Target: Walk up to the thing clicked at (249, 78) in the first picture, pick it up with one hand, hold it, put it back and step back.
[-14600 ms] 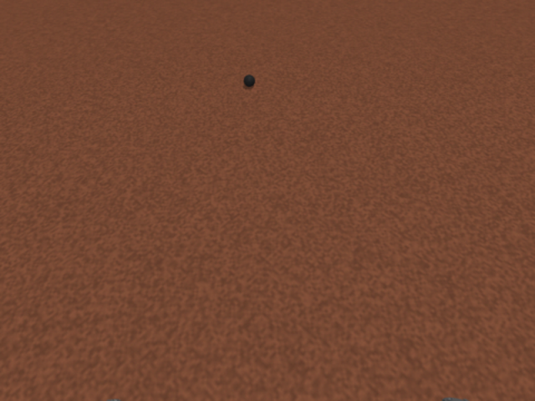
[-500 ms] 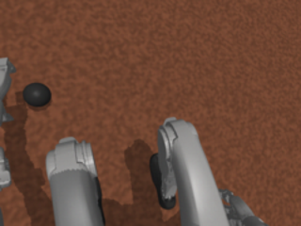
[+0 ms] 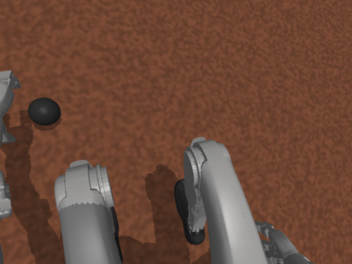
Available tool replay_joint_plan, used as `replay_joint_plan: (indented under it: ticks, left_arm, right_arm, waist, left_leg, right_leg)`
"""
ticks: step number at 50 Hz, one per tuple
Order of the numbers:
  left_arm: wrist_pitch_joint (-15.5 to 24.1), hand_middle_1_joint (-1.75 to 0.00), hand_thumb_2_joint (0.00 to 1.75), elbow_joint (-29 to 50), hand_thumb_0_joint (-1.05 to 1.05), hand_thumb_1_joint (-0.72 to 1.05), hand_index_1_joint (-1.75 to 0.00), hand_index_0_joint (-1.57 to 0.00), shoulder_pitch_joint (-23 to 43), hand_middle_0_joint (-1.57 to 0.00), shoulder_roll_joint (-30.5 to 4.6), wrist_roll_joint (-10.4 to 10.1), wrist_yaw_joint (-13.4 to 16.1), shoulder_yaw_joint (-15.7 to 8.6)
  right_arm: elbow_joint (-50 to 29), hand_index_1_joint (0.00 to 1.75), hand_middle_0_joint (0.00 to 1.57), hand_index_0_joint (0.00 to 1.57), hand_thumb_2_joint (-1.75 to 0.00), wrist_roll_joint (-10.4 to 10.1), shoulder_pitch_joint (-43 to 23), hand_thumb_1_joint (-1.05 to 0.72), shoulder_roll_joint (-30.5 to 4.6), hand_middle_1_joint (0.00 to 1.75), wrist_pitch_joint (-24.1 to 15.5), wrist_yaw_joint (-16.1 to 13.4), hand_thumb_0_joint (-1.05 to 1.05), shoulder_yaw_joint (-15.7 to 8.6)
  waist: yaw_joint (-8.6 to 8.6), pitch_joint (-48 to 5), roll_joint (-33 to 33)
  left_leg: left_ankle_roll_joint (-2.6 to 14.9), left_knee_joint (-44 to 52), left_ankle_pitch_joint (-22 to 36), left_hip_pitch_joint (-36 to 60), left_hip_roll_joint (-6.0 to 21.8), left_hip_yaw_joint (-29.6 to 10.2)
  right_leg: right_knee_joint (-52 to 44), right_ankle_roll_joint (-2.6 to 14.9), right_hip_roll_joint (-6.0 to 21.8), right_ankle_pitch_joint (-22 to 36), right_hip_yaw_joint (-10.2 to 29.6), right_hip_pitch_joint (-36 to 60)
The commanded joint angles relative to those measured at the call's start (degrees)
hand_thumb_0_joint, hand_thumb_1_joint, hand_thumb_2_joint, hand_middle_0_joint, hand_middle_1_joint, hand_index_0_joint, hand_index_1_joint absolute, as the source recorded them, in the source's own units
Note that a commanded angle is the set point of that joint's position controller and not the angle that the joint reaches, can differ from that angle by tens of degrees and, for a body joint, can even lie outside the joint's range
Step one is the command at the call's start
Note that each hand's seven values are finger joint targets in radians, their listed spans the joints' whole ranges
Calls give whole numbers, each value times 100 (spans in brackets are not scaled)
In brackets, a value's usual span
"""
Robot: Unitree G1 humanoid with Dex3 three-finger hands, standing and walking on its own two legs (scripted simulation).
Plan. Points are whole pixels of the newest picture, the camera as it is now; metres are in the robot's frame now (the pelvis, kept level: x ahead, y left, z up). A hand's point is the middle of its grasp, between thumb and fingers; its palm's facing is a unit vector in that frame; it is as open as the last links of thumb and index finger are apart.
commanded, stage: rise first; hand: left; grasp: from above
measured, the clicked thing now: (44, 111) +0.49 +0.28 -0.29
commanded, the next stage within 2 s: approach in 0.04 s
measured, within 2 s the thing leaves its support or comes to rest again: neither
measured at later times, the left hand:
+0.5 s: hand (37, 97) +0.49 +0.26 -0.18, palm faces -0.40 -0.05 -0.92, open 13.8 cm
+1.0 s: hand (28, 115) +0.45 +0.29 -0.21, palm faces -0.49 -0.09 -0.87, open 14.1 cm
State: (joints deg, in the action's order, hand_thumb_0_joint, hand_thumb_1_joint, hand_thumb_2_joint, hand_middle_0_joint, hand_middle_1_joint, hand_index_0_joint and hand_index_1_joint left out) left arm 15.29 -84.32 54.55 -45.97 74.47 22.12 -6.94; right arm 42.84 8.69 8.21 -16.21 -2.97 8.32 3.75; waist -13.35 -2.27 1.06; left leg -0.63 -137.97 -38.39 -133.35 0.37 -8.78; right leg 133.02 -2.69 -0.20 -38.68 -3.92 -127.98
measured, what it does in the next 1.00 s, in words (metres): stands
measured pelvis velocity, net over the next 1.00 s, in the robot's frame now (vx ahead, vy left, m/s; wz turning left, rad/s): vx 0.00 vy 0.00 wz -0.02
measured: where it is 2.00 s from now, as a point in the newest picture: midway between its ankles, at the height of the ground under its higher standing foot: (152, 234)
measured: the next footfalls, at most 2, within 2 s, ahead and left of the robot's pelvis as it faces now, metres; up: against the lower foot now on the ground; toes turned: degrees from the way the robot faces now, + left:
none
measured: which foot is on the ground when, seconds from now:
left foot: down 0.00-1.00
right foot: down 0.00-1.00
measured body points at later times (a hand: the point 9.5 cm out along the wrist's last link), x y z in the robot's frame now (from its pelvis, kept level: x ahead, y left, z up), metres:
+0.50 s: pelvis +0.00 +0.00 -0.01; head +0.25 +0.08 +0.36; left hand +0.50 +0.26 -0.13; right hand +0.05 -0.28 -0.10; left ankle +0.08 +0.13 -0.30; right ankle +0.10 -0.13 -0.30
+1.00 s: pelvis +0.00 +0.00 -0.01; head +0.26 +0.08 +0.35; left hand +0.48 +0.29 -0.16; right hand +0.05 -0.28 -0.11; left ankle +0.08 +0.13 -0.30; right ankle +0.10 -0.13 -0.30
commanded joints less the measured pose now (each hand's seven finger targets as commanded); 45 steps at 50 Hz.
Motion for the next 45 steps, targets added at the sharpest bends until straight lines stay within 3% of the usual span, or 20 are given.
replay_joint_plan:
  ticks: [1, 4, 5, 7, 11, 15, 17, 18, 21, 25, 27, 31, 33, 36, 38, 40, 43, 45]
  left_arm:
    - [-36, -94, 94, 762, 0, -45, -95, -18, 1675, -19, -1446, -86, 249, -134]
    - [-36, -94, 93, 794, 0, -45, -95, -19, 1809, -19, -1419, -109, 227, -40]
    - [-24, -94, 92, 949, 0, -44, -94, -19, 1904, -19, -1546, -108, 255, -117]
    - [-32, -89, 98, 828, 0, -48, -94, -19, 1748, -24, -1482, -123, 257, -107]
    - [-58, -101, 98, 597, 0, -51, -101, -11, 1844, -10, -1014, -157, 262, 187]
    - [-34, -102, 99, 775, 0, -51, -102, -10, 2414, -10, -725, -152, 375, 423]
    - [-88, -102, 99, 723, 0, -50, -102, -11, 2545, -10, -711, -73, 481, 447]
    - [-131, -103, 100, 793, 0, -51, -102, -10, 2615, -9, -833, -68, 559, 361]
    - [-344, -102, 99, 558, 0, -51, -101, -9, 2626, -9, -892, 33, 773, 265]
    - [-718, -102, 101, -111, 0, -53, -102, -9, 2431, -9, -1005, 99, 939, 122]
    - [-879, -101, 102, -157, 0, -54, -102, -9, 2391, -9, -1151, 35, 952, 41]
    - [-1080, -103, 104, 118, 0, -52, -104, -10, 1891, -11, -1434, -279, 802, -224]
    - [-1114, -104, 100, 71, 0, -55, -103, -8, 1756, -7, -1301, -405, 608, -124]
    - [-973, -105, 99, 135, 0, -56, -103, -7, 1853, -6, -1151, -622, 289, 61]
    - [-808, -105, 98, 145, 0, -55, -103, -8, 1682, -6, -1602, -644, 144, -317]
    - [-570, -104, 99, 330, 0, -57, -103, -7, 1901, -6, -1269, -649, -49, -125]
    - [-149, -105, 99, 727, 0, -56, -103, -7, 2228, -6, -792, -557, -83, 287]
    - [55, -106, 97, 887, 0, -54, -103, -8, 2185, -6, -1043, -398, 45, 265]
  right_arm:
    - [-32, 30, 20, 20, -90, -6, 1148, -91, -1401, 30, -19, -57, 0, -439]
    - [-9, 30, 20, 20, -90, -11, 1160, -91, -1412, 30, -54, -56, 0, -438]
    - [-31, 30, 20, 20, -90, 4, 1164, -91, -1450, 30, -54, -57, 0, -439]
    - [-9, 30, 20, 20, -90, 2, 1169, -91, -1426, 30, -63, -73, 0, -440]
    - [48, 30, 20, 20, -89, 7, 1248, -90, -1403, 30, -101, -40, 0, -427]
    - [82, 30, 20, 20, -89, 45, 1363, -90, -1431, 30, -148, -49, 0, -383]
    - [107, 30, 20, 20, -89, 64, 1404, -89, -1446, 30, -179, -52, 0, -366]
    - [90, 30, 20, 20, -89, 59, 1413, -89, -1479, 30, -189, -55, 0, -376]
    - [62, 30, 20, 20, -89, 94, 1412, -89, -1504, 30, -188, -31, 0, -344]
    - [-74, 30, 20, 20, -89, 104, 1320, -89, -1470, 30, -186, 26, 0, -243]
    - [-129, 30, 20, 20, -89, 103, 1323, -90, -1477, 30, -208, 62, 0, -171]
    - [-260, 30, 20, 20, -89, 21, 1200, -90, -1477, 30, -215, 107, 0, -181]
    - [-275, 30, 20, 20, -89, 12, 1224, -90, -1471, 30, -224, 138, 0, -187]
    - [-223, 30, 20, 20, -89, -13, 1193, -90, -1423, 30, -213, 125, 0, -195]
    - [-186, 30, 20, 20, -89, 19, 1378, -90, -1583, 30, -212, 90, 0, -254]
    - [-190, 30, 20, 20, -90, 62, 1411, -90, -1560, 30, -230, 94, 0, -237]
    - [-153, 30, 20, 20, -90, 89, 1415, -90, -1527, 30, -228, 77, 0, -259]
    - [-45, 30, 20, 20, -90, 92, 1453, -90, -1556, 30, -225, 63, 0, -289]
  waist:
    - [-30, -3717, -1831]
    - [-105, -3622, -1736]
    - [-88, -3680, -1881]
    - [-42, -3757, -1780]
    - [-269, -3567, -1739]
    - [-489, -3566, -1851]
    - [-502, -3750, -2032]
    - [-428, -3823, -2181]
    - [-423, -3990, -2293]
    - [-398, -3709, -2169]
    - [-368, -3710, -2048]
    - [-43, -4208, -1892]
    - [-191, -3966, -1530]
    - [-393, -3667, -990]
    - [-393, -3539, -821]
    - [-507, -3328, -913]
    - [-606, -3454, -1337]
    - [-452, -3656, -1841]
  left_leg:
    - [194, 1454, 721, 3047, -83, 588]
    - [212, 1418, 575, 2960, -72, 579]
    - [205, 1437, 588, 2955, -76, 581]
    - [206, 1397, 656, 2980, -79, 594]
    - [192, 1353, 767, 2978, -61, 543]
    - [184, 1296, 768, 2961, -35, 518]
    - [143, 1315, 876, 3189, -25, 491]
    - [118, 1372, 957, 3329, -24, 480]
    - [100, 1387, 1091, 3372, -18, 497]
    - [170, 1340, 1055, 3038, -34, 605]
    - [235, 1235, 1092, 2819, -53, 689]
    - [291, 1253, 1156, 2731, -52, 740]
    - [352, 1163, 976, 2371, -44, 731]
    - [417, 1024, 680, 1808, -33, 652]
    - [417, 989, 683, 1720, -41, 618]
    - [365, 953, 598, 1763, -51, 585]
    - [235, 1001, 542, 2283, -53, 477]
    - [137, 1062, 700, 2850, -29, 435]
  right_leg:
    - [-1288, 461, -160, 1003, -529, 1589]
    - [-1346, 457, -169, 886, -533, 1500]
    - [-1322, 449, -156, 888, -533, 1534]
    - [-1313, 444, -165, 954, -524, 1590]
    - [-1261, 444, -171, 1093, -580, 1448]
    - [-1299, 433, -178, 1146, -617, 1404]
    - [-1209, 450, -194, 1235, -661, 1372]
    - [-1158, 458, -177, 1288, -670, 1339]
    - [-1092, 469, -175, 1430, -685, 1353]
    - [-1149, 476, -208, 1457, -614, 1394]
    - [-1191, 441, -201, 1542, -528, 1629]
    - [-1211, 402, -224, 1568, -442, 2167]
    - [-1274, 353, -245, 1443, -419, 2269]
    - [-1391, 306, -272, 1149, -323, 2412]
    - [-1391, 281, -223, 1110, -352, 2515]
    - [-1367, 338, -219, 952, -386, 2328]
    - [-1335, 413, -249, 855, -550, 2033]
    - [-1156, 448, -243, 1013, -663, 1816]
